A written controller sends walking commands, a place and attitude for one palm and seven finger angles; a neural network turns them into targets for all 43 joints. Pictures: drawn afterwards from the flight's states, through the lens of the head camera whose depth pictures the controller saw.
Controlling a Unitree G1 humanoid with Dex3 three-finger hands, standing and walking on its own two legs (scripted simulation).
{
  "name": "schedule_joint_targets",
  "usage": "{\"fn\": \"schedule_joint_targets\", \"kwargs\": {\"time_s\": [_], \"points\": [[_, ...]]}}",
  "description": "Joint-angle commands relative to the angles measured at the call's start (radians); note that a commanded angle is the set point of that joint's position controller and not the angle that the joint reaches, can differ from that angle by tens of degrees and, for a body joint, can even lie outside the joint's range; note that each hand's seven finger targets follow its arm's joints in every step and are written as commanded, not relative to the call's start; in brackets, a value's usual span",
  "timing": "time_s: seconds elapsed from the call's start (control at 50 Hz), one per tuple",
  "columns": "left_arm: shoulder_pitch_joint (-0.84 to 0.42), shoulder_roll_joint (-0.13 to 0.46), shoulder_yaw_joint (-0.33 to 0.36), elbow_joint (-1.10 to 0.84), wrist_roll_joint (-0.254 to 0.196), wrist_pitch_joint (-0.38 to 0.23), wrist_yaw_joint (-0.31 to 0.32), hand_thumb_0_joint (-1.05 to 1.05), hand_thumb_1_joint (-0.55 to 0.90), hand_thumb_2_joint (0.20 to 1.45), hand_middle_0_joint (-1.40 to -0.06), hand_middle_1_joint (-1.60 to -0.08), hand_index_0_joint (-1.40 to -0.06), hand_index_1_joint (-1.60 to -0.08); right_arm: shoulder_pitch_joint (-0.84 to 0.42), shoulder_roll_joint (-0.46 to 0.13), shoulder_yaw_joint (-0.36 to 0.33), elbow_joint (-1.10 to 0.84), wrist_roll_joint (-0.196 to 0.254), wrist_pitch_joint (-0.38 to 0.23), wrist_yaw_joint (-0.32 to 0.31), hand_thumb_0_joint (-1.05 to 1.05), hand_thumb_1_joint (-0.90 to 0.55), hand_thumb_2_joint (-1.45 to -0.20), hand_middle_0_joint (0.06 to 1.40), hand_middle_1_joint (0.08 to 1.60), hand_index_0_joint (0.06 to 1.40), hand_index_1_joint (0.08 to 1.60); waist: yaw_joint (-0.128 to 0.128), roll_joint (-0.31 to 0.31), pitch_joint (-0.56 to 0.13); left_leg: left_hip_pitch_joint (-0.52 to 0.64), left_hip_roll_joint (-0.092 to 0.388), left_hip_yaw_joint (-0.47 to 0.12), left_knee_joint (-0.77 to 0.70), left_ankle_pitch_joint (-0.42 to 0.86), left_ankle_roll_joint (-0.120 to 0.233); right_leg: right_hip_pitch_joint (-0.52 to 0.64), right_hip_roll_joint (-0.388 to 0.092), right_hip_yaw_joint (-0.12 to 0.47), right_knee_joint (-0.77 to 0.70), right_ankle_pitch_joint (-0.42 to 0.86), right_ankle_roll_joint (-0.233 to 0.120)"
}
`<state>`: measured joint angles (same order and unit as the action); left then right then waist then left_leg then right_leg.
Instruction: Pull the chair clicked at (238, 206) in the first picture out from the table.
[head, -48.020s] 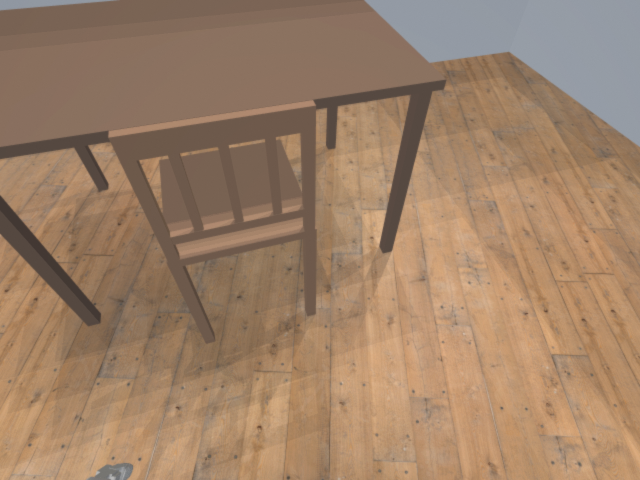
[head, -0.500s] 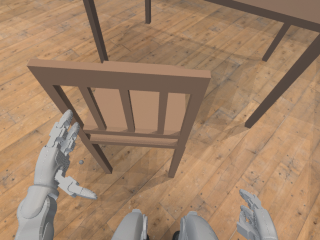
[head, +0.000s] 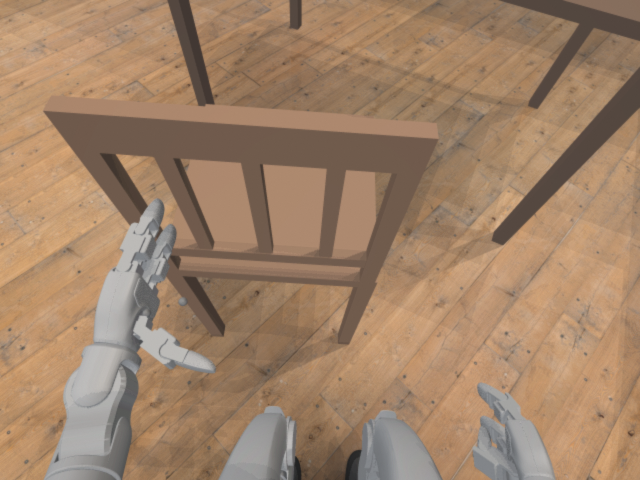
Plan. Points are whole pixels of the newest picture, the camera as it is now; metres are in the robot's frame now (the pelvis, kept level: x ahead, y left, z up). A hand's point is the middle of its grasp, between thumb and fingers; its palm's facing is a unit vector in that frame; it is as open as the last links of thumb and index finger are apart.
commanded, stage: aim the fingers beside a spindle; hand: left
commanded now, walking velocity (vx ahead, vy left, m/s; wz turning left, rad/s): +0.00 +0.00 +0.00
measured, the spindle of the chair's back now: (260, 211) +0.45 +0.11 +0.00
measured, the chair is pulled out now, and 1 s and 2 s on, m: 0.43 0.43 0.42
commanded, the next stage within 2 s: push the fingers through the gap in 0.56 s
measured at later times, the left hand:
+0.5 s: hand (191, 302) +0.31 +0.17 +0.02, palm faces -0.02 -1.00 -0.04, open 17.0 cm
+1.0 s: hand (182, 286) +0.33 +0.18 +0.02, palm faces -0.02 -1.00 -0.03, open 17.0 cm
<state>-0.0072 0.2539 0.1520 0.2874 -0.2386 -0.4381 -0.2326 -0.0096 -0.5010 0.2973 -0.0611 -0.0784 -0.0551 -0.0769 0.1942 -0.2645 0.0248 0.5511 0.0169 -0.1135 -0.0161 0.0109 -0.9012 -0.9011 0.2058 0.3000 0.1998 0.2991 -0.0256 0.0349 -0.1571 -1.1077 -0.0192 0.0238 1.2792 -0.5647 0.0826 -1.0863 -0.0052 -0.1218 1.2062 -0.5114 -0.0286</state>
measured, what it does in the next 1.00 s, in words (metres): stands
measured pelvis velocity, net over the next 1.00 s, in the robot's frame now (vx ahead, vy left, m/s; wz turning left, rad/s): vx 0.00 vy -0.01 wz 0.00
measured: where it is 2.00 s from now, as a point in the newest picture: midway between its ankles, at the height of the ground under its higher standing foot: outside the picture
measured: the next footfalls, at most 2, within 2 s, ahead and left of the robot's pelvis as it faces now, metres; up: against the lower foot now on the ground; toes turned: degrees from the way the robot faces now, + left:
none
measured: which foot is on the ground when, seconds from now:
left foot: down 0.00-1.00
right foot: down 0.00-1.00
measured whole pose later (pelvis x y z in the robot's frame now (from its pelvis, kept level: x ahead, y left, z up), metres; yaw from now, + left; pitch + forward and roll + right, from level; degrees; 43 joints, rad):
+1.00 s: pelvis +0.00 -0.01 +0.00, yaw +0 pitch +23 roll -3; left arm -0.08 0.29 0.21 0.37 -0.26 -0.44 -0.27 -0.01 -0.50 0.30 -0.06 -0.08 -0.06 -0.08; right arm 0.19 -0.28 0.02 0.57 0.03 -0.11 -0.03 0.01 -0.90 -0.90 0.21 0.30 0.20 0.30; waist -0.03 0.03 -0.16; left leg -1.11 -0.01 0.01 1.28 -0.56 0.06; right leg -1.10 0.01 -0.13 1.21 -0.52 -0.05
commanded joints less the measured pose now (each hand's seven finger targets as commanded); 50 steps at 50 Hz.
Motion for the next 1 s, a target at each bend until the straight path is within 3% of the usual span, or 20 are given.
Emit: {"fn": "schedule_joint_targets", "kwargs": {"time_s": [0.0,0.08,0.14,0.2,0.22,0.26,0.36,0.42,0.46,0.48,0.52,0.64,0.74,0.76,0.78,0.84,0.86,0.94,0.98], "points": [[-0.108,0.134,0.068,-0.211,-0.003,-0.059,0.019,0.000,-0.500,0.300,-0.060,-0.080,-0.060,-0.080,0.013,-0.153,-0.070,-0.132,0.006,-0.032,-0.009,0.000,-0.900,-0.900,0.200,0.300,0.200,0.300,0.008,0.053,-0.384,0.327,0.037,-0.141,-0.217,0.371,-0.099,0.175,0.006,0.061,-0.111,0.185,-0.009],[-0.075,0.147,0.083,-0.248,-0.005,-0.068,0.030,0.000,-0.500,0.300,-0.060,-0.080,-0.060,-0.080,0.018,-0.147,-0.070,-0.136,0.006,-0.024,-0.008,0.000,-0.900,-0.900,0.200,0.300,0.200,0.300,0.011,0.034,-0.408,0.331,0.038,-0.134,-0.212,0.414,-0.096,0.215,0.008,0.064,-0.111,0.231,-0.008],[-0.063,0.110,0.043,-0.253,-0.006,-0.069,0.029,0.000,-0.500,0.300,-0.060,-0.080,-0.060,-0.080,0.013,-0.144,-0.069,-0.134,0.007,-0.021,-0.007,0.000,-0.900,-0.900,0.200,0.300,0.200,0.300,-0.004,0.029,-0.374,0.324,0.039,-0.133,-0.212,0.388,-0.092,0.198,0.007,0.064,-0.121,0.216,-0.004],[-0.041,0.121,0.057,-0.229,-0.005,-0.069,0.027,0.000,-0.500,0.300,-0.060,-0.080,-0.060,-0.080,0.013,-0.146,-0.070,-0.132,0.008,-0.020,-0.010,0.000,-0.900,-0.900,0.200,0.300,0.200,0.300,-0.003,0.014,-0.349,0.286,0.036,-0.124,-0.208,0.356,-0.084,0.206,0.008,0.068,-0.122,0.208,-0.005],[-0.069,0.102,0.033,-0.229,-0.003,-0.071,0.025,0.000,-0.500,0.300,-0.060,-0.080,-0.060,-0.080,0.009,-0.145,-0.068,-0.131,0.008,-0.020,-0.011,0.000,-0.900,-0.900,0.200,0.300,0.200,0.300,-0.013,0.013,-0.340,0.278,0.035,-0.123,-0.205,0.327,-0.080,0.193,0.007,0.068,-0.124,0.192,-0.003],[-0.098,0.122,0.049,-0.208,-0.002,-0.073,0.028,0.000,-0.500,0.300,-0.060,-0.080,-0.060,-0.080,0.010,-0.149,-0.067,-0.123,0.007,-0.021,-0.016,0.000,-0.900,-0.900,0.200,0.300,0.200,0.300,-0.019,-0.004,-0.315,0.246,0.032,-0.121,-0.202,0.287,-0.073,0.187,0.008,0.072,-0.130,0.166,-0.005],[-0.129,0.147,0.063,-0.249,-0.002,-0.089,0.024,0.000,-0.500,0.300,-0.060,-0.080,-0.060,-0.080,0.009,-0.147,-0.067,-0.125,0.006,-0.029,-0.021,0.000,-0.900,-0.900,0.200,0.300,0.200,0.300,-0.002,0.049,-0.383,0.283,0.027,-0.117,-0.198,0.322,-0.074,0.215,0.006,0.082,-0.124,0.191,-0.009],[-0.103,0.138,0.062,-0.250,-0.007,-0.080,0.025,0.000,-0.500,0.300,-0.060,-0.080,-0.060,-0.080,0.011,-0.141,-0.067,-0.127,0.007,-0.026,-0.018,0.000,-0.900,-0.900,0.200,0.300,0.200,0.300,0.001,0.034,-0.404,0.291,0.025,-0.107,-0.194,0.354,-0.070,0.249,0.005,0.087,-0.129,0.236,-0.004],[-0.042,0.169,0.103,-0.208,-0.010,-0.064,0.023,0.000,-0.500,0.300,-0.060,-0.080,-0.060,-0.080,0.017,-0.144,-0.068,-0.126,0.009,-0.021,-0.017,0.000,-0.900,-0.900,0.200,0.300,0.200,0.300,0.009,0.009,-0.387,0.259,0.024,-0.096,-0.194,0.359,-0.066,0.278,0.008,0.090,-0.136,0.259,-0.006],[-0.044,0.150,0.091,-0.189,-0.012,-0.056,0.020,0.000,-0.500,0.300,-0.060,-0.080,-0.060,-0.080,0.013,-0.142,-0.064,-0.128,0.010,-0.018,-0.016,0.000,-0.900,-0.900,0.200,0.300,0.200,0.300,0.001,-0.008,-0.376,0.236,0.022,-0.092,-0.191,0.341,-0.063,0.284,0.006,0.090,-0.135,0.258,-0.002],[-0.078,0.160,0.101,-0.183,-0.014,-0.056,0.012,0.000,-0.500,0.300,-0.060,-0.080,-0.060,-0.080,0.010,-0.142,-0.064,-0.124,0.012,-0.016,-0.017,0.000,-0.900,-0.900,0.200,0.300,0.200,0.300,-0.002,-0.003,-0.352,0.208,0.019,-0.084,-0.187,0.307,-0.061,0.285,0.005,0.099,-0.141,0.241,-0.002],[-0.067,0.172,0.114,-0.222,-0.034,-0.081,-0.012,0.000,-0.500,0.300,-0.060,-0.080,-0.060,-0.080,0.010,-0.142,-0.066,-0.129,0.013,-0.029,-0.021,0.000,-0.900,-0.900,0.200,0.300,0.200,0.300,-0.001,0.007,-0.376,0.217,0.020,-0.079,-0.181,0.315,-0.055,0.307,0.005,0.109,-0.149,0.254,-0.001],[-0.137,0.174,0.116,-0.177,-0.041,-0.086,-0.029,0.000,-0.500,0.300,-0.060,-0.080,-0.060,-0.080,0.014,-0.147,-0.065,-0.105,0.011,-0.041,-0.027,0.000,-0.900,-0.900,0.200,0.300,0.200,0.300,-0.022,0.008,-0.355,0.197,0.021,-0.078,-0.164,0.305,-0.054,0.278,0.005,0.110,-0.146,0.245,0.002],[-0.157,0.199,0.135,-0.171,-0.038,-0.088,-0.029,0.000,-0.500,0.300,-0.060,-0.080,-0.060,-0.080,0.017,-0.150,-0.065,-0.097,0.012,-0.042,-0.028,0.000,-0.900,-0.900,0.200,0.300,0.200,0.300,-0.022,0.014,-0.350,0.192,0.023,-0.079,-0.163,0.309,-0.054,0.277,0.004,0.111,-0.144,0.246,-0.002],[-0.174,0.175,0.112,-0.168,-0.038,-0.087,-0.034,0.000,-0.500,0.300,-0.060,-0.080,-0.060,-0.080,0.015,-0.148,-0.064,-0.097,0.011,-0.045,-0.027,0.000,-0.900,-0.900,0.200,0.300,0.200,0.300,-0.024,0.022,-0.355,0.201,0.021,-0.079,-0.165,0.301,-0.055,0.272,0.004,0.110,-0.145,0.237,0.000],[-0.202,0.185,0.115,-0.158,-0.039,-0.080,-0.041,0.000,-0.500,0.300,-0.060,-0.080,-0.060,-0.080,0.017,-0.153,-0.064,-0.098,0.012,-0.048,-0.028,0.000,-0.900,-0.900,0.200,0.300,0.200,0.300,-0.016,0.045,-0.368,0.218,0.022,-0.084,-0.175,0.296,-0.058,0.261,0.003,0.107,-0.147,0.216,-0.003],[-0.206,0.201,0.129,-0.144,-0.038,-0.075,-0.038,0.000,-0.500,0.300,-0.060,-0.080,-0.060,-0.080,0.021,-0.156,-0.064,-0.094,0.012,-0.047,-0.029,0.000,-0.900,-0.900,0.200,0.300,0.200,0.300,-0.020,0.016,-0.376,0.213,0.024,-0.087,-0.174,0.308,-0.055,0.272,0.006,0.107,-0.145,0.228,-0.003],[-0.267,0.189,0.119,-0.120,-0.035,-0.067,-0.036,0.000,-0.500,0.300,-0.060,-0.080,-0.060,-0.080,0.023,-0.155,-0.062,-0.092,0.014,-0.044,-0.028,0.000,-0.900,-0.900,0.200,0.300,0.200,0.300,-0.024,0.026,-0.381,0.223,0.023,-0.089,-0.179,0.293,-0.057,0.253,0.004,0.103,-0.147,0.209,0.000],[-0.244,0.217,0.152,-0.101,-0.031,-0.066,-0.027,0.000,-0.500,0.300,-0.060,-0.080,-0.060,-0.080,0.030,-0.157,-0.064,-0.091,0.012,-0.042,-0.027,0.000,-0.900,-0.900,0.200,0.300,0.200,0.300,-0.008,0.034,-0.402,0.245,0.025,-0.091,-0.186,0.328,-0.062,0.261,0.006,0.100,-0.141,0.232,-0.004]]}}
